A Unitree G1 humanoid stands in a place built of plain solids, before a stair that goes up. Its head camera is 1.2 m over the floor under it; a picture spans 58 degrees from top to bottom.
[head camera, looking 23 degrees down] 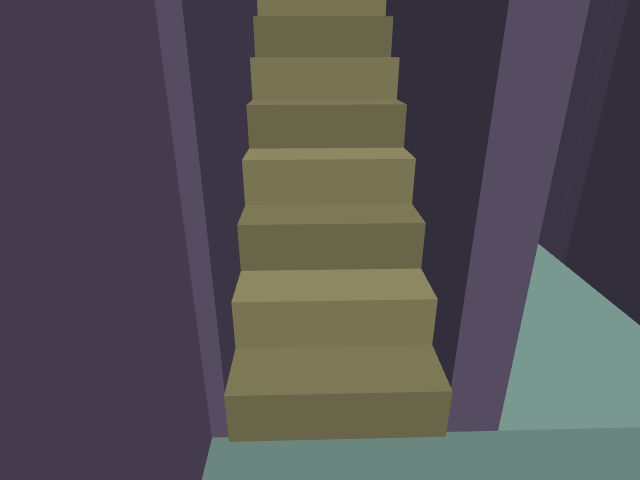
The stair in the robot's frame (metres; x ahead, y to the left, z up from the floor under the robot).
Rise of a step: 0.20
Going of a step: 0.24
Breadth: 0.74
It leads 2 degrees to the left of straight ahead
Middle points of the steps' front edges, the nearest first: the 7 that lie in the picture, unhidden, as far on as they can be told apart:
1.09 -0.06 0.20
1.33 -0.05 0.40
1.58 -0.05 0.60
1.82 -0.04 0.80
2.07 -0.03 1.00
2.31 -0.03 1.20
2.56 -0.02 1.40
